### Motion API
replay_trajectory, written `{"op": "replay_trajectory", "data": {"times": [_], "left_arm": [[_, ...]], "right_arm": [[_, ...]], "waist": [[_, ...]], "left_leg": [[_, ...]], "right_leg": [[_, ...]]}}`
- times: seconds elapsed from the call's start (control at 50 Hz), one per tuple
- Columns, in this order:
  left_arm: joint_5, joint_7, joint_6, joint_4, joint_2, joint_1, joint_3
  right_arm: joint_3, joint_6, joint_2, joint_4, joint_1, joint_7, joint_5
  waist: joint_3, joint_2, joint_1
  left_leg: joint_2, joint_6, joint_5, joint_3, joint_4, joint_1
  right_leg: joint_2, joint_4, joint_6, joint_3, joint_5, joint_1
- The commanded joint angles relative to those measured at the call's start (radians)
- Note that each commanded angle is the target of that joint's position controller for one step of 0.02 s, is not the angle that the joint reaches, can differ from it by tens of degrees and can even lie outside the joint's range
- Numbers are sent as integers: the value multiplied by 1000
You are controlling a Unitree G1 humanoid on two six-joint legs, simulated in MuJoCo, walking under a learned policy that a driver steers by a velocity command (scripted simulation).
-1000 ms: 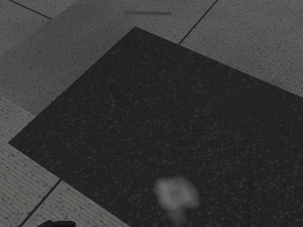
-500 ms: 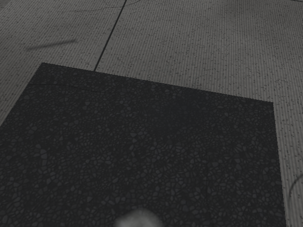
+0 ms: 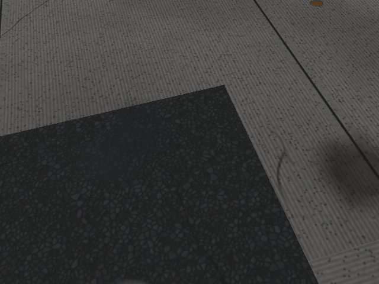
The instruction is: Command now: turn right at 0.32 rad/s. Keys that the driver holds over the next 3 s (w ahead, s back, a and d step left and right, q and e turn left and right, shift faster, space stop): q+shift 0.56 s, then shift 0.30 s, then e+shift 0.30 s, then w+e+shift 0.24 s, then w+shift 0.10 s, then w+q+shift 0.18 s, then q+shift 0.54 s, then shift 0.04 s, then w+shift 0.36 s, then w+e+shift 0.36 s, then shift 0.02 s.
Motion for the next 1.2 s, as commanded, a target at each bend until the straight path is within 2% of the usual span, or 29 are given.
{"op": "replay_trajectory", "data": {"times": [0.02,0.08,0.14,0.18,0.2,0.24,0.28,0.32,0.36,0.42,0.44,0.46,0.48,0.5,0.52,0.56,0.6,0.68,0.86,0.9,0.92,0.94,0.96,0.98,1.02,1.06,1.12,1.16,1.2], "left_arm": [[13,4,-14,-63,121,-41,25],[32,-18,-28,-21,37,-44,-16],[22,-19,-37,13,96,-13,-1],[43,-6,-45,2,104,50,10],[44,3,-45,-9,90,-5,10],[19,10,-38,-41,57,-97,12],[7,3,-35,-53,48,-103,19],[3,-3,-40,-45,20,-93,14],[-5,-16,-51,-32,-12,-88,6],[-14,-38,-57,14,8,26,21],[-12,-34,-53,36,35,78,34],[1,-23,-45,34,112,101,55],[55,-26,-42,11,192,39,65],[70,-23,-55,-19,154,-17,55],[60,-14,-62,-33,90,-85,35],[26,7,-66,-43,57,-138,23],[27,18,-63,-23,58,-65,16],[25,11,-50,18,103,54,27],[-19,-19,-40,69,143,34,33],[-14,-30,-56,108,44,88,-10],[33,-46,-72,93,2,105,-32],[17,-50,-73,97,-6,123,-34],[6,-45,-65,90,74,65,-18],[-8,-41,-59,71,116,17,-1],[-17,-27,-25,73,153,35,23],[-34,-19,7,88,122,101,34],[-22,-9,29,62,75,79,29],[-18,-24,30,29,48,51,19],[-25,-51,21,-8,41,21,9]], "right_arm": [[4,-4,-46,-50,9,13,7],[16,-2,-30,-41,29,30,13],[5,-7,-89,-71,11,36,11],[-23,-10,-203,-101,-15,30,17],[-31,-9,-198,-97,16,31,24],[-26,-14,-165,-88,96,23,10],[-37,-28,-179,-89,125,13,9],[-43,-10,-162,-103,60,-4,39],[-49,29,-154,-119,28,-14,45],[-55,53,-159,-143,-6,-9,53],[-49,53,-140,-148,-6,-9,60],[-34,53,-81,-141,51,-4,50],[-39,37,-81,-161,80,-3,42],[-60,25,-161,-154,83,-1,27],[-74,29,-201,-127,90,0,31],[-68,48,-164,-89,132,-2,26],[-48,47,-118,-111,94,4,27],[-16,39,-75,-157,11,6,23],[10,42,-50,-149,9,23,21],[18,36,-48,-117,72,19,5],[5,40,-131,-120,127,4,-15],[12,40,-107,-110,39,3,-25],[10,32,-86,-135,-14,10,-20],[-5,29,-120,-122,-14,7,-17],[-21,19,-153,-111,24,-4,-15],[-7,9,-101,-110,-10,-12,-11],[-3,3,-69,-108,-79,-17,-12],[-8,5,-74,-104,-88,-18,-12],[-28,-4,-128,-89,-12,-8,4]], "waist": [[-198,-155,13],[-169,-164,18],[-76,-129,10],[-77,95,91],[-77,182,55],[-92,251,-11],[-133,189,-26],[-150,130,4],[-168,143,1],[-191,172,40],[-189,148,57],[-185,-26,30],[-130,-275,-12],[-95,-217,-27],[-63,-134,-47],[-41,-101,-53],[-44,-100,-12],[-82,-114,45],[-111,-178,21],[-153,-102,0],[-236,82,21],[-222,198,49],[-172,142,20],[-132,167,3],[-104,208,-32],[-81,162,8],[-49,141,23],[-70,126,15],[-119,127,-25]], "left_leg": [[30,0,20,-3,-108,90],[53,22,38,17,-246,258],[25,75,231,34,-469,314],[136,177,527,-170,-473,298],[197,256,453,-301,-545,271],[268,351,457,-490,-615,375],[287,363,504,-524,-605,472],[206,283,441,-435,-585,475],[147,247,391,-408,-579,433],[103,217,267,-425,-568,339],[67,178,137,-405,-540,244],[-26,115,-138,-300,-341,69],[-129,66,-286,-172,-110,-115],[-23,42,-249,-162,75,-124],[-1,33,-168,-140,151,-104],[17,7,-37,-104,246,-120],[20,-17,2,-62,275,-114],[21,-45,-40,-60,105,-126],[-4,27,23,65,-448,253],[57,89,345,-24,-703,589],[250,146,794,-195,-571,793],[317,272,736,-179,-534,656],[273,287,612,-144,-554,588],[257,274,564,-132,-565,590],[340,333,632,-171,-598,569],[350,337,605,-96,-624,485],[313,299,458,16,-656,438],[305,287,440,77,-638,452],[347,278,78,52,-710,477]], "right_leg": [[-249,-75,-171,170,376,148],[-251,-82,-165,145,281,64],[-199,-50,-104,117,95,52],[-50,91,-8,-16,-86,27],[10,196,43,-105,-114,12],[57,355,59,-68,-316,-124],[36,561,67,16,-441,-233],[11,413,79,18,-346,-217],[39,250,95,-19,-248,-117],[61,-35,84,-51,-79,90],[21,-142,65,-45,5,214],[-194,-208,-7,158,-44,345],[-429,-255,-147,454,24,253],[-479,-272,-205,456,26,192],[-406,-255,-172,320,22,148],[-295,-226,-112,130,75,161],[-266,-216,-138,46,220,172],[-311,-188,-200,35,388,330],[-316,-91,-175,-42,489,275],[-254,-54,-60,-59,358,111],[-185,63,15,-107,14,-39],[-146,41,67,-124,-254,-42],[-131,86,89,-128,-230,-31],[-102,150,93,-151,-190,-97],[-101,466,117,-115,-390,-211],[-114,669,135,-73,-391,-235],[-141,625,151,-101,-247,-248],[-157,503,144,-124,-197,-202],[-173,410,104,-154,-191,-158]]}}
